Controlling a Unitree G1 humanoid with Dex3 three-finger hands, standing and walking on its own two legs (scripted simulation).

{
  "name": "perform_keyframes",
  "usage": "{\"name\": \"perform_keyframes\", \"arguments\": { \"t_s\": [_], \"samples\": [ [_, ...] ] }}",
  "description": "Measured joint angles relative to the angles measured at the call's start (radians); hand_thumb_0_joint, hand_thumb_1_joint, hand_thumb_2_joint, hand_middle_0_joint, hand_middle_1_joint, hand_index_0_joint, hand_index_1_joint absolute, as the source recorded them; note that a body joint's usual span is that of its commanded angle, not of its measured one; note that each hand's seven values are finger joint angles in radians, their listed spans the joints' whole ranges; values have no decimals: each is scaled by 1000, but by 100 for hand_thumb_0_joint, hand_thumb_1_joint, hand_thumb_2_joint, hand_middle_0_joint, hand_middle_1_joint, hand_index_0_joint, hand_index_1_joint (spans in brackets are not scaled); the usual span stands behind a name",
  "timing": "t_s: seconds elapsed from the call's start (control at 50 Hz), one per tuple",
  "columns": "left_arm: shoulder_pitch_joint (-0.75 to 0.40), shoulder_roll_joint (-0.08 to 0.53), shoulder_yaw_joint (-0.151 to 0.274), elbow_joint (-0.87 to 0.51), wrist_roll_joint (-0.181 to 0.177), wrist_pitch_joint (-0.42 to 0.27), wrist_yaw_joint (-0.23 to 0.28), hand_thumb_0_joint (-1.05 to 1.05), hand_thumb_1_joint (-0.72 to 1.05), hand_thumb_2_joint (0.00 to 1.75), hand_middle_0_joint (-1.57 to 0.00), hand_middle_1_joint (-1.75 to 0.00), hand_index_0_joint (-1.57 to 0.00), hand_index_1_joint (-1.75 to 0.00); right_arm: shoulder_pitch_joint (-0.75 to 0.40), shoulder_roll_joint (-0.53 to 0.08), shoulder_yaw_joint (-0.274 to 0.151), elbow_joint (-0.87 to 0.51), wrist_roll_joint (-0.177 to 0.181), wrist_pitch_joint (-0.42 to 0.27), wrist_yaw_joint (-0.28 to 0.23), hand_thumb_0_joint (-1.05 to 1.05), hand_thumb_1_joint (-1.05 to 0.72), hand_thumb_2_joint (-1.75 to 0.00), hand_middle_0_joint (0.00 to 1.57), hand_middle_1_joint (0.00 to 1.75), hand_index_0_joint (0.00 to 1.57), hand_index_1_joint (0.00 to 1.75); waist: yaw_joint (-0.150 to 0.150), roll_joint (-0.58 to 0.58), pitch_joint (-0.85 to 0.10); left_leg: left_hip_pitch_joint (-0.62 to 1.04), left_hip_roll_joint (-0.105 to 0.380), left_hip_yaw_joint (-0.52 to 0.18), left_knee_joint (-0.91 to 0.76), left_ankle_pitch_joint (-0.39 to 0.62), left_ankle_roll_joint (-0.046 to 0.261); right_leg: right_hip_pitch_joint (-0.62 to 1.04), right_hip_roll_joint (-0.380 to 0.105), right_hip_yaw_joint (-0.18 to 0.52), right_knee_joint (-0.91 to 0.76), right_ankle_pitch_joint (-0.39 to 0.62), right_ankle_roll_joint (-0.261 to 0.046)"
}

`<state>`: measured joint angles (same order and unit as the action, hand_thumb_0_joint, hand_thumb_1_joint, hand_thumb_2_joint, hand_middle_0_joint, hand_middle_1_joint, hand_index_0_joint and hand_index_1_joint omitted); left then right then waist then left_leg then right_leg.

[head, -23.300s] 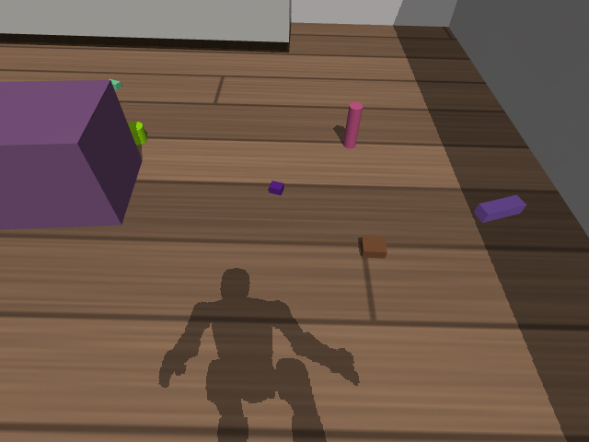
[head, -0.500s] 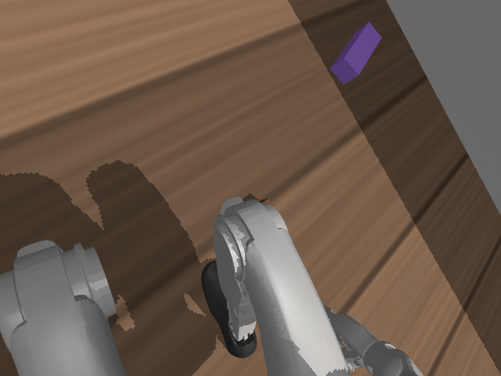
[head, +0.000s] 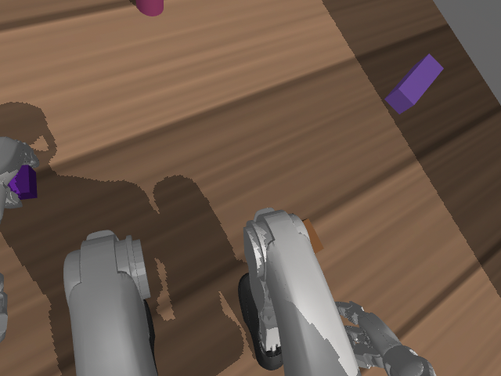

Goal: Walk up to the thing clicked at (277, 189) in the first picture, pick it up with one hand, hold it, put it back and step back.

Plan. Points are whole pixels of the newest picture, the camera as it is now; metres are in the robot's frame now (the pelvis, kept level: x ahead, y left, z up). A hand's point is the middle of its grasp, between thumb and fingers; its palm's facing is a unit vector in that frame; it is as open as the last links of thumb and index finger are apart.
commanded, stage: settle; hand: left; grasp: from above
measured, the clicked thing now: (11, 183) +0.42 +0.34 -0.20
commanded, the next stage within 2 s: lift in 0.12 s
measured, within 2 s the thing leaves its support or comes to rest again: neither
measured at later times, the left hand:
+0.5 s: hand out of the picture +0.40 +0.34 -0.10, palm faces -0.47 -0.08 -0.88, open 7.5 cm
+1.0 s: hand out of the picture +0.34 +0.32 +0.07, palm faces -0.42 -0.11 -0.90, open 7.5 cm
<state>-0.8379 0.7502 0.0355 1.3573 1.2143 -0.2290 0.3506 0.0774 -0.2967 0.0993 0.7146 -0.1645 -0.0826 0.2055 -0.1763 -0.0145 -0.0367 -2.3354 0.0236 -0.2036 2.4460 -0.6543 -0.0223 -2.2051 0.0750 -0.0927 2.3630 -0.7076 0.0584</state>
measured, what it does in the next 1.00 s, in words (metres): rises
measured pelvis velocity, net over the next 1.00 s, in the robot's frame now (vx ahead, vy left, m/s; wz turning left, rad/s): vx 0.00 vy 0.00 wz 0.10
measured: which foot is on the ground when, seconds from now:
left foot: down 0.00-1.00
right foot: down 0.00-1.00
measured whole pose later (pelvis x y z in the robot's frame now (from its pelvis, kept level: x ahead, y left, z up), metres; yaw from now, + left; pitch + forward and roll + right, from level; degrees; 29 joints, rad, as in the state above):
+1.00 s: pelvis +0.00 +0.00 +0.16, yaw +6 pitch +30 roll -6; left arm -0.44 0.61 -0.04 0.65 1.01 -0.13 0.04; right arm 0.14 -0.26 -0.03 0.65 -0.01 0.05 0.03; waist -0.06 0.04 -0.17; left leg -1.86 0.04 -0.10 1.94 -0.61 -0.01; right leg -1.77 0.03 -0.03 1.89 -0.66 0.04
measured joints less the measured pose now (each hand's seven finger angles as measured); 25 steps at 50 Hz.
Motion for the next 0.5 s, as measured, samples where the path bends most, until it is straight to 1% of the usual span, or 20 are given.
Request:
{"name": "perform_keyframes", "arguments": {
  "t_s": [0.06, 0.12, 0.22, 0.32, 0.4, 0.5],
  "samples": [
    [3, 1, 0, -29, 1, -17, -34, 0, 33, 10, -104, 0, -107, -3, 8, -1, -3, -5, 8, 13, -16, 1, -90, -90, 20, 30, 20, 30, 4, -1, 11, 12, 0, 5, -15, 8, -3, 7, -2, 3, -9, 7, -2],
    [10, 2, 12, -62, 0, -38, -52, 0, 32, 11, -104, 0, -107, -3, 23, -3, -7, -4, 12, 30, -31, 1, -90, -90, 20, 30, 20, 30, 7, -2, 14, 18, -1, 7, -24, 12, -5, 11, -4, 5, -15, 11, -3],
    [22, 2, 24, -114, 11, -57, -53, 0, 32, 11, -105, 0, -107, -4, 51, -2, -18, 2, 20, 59, -57, 1, -90, -90, 20, 30, 20, 30, 11, -1, 5, 21, -3, 10, -35, 16, -5, 16, -8, 6, -24, 12, -5],
    [21, -5, 19, -130, 13, -44, -55, 0, 32, 11, -104, -1, -107, -5, 69, 5, -36, 8, 32, 75, -76, 1, -90, -90, 20, 30, 20, 30, 12, 9, -14, 24, -7, 19, -58, 23, -2, 21, -15, 11, -43, 12, -12],
    [36, -24, 18, -155, -16, -15, -82, 0, 33, 11, -104, -3, -106, -6, 80, 14, -53, 6, 46, 82, -81, 1, -90, -90, 20, 30, 20, 30, 19, 20, -32, 41, -7, 31, -88, 27, 2, 36, -19, 19, -68, 14, -9],
    [80, -50, -1, -225, -60, 14, -150, 0, 34, 11, -102, -5, -105, -7, 91, 25, -76, 1, 67, 92, -88, 1, -90, -90, 20, 30, 20, 30, 38, 31, -61, 78, -2, 48, -141, 29, 7, 67, -23, 30, -114, 17, -6]
  ]
}}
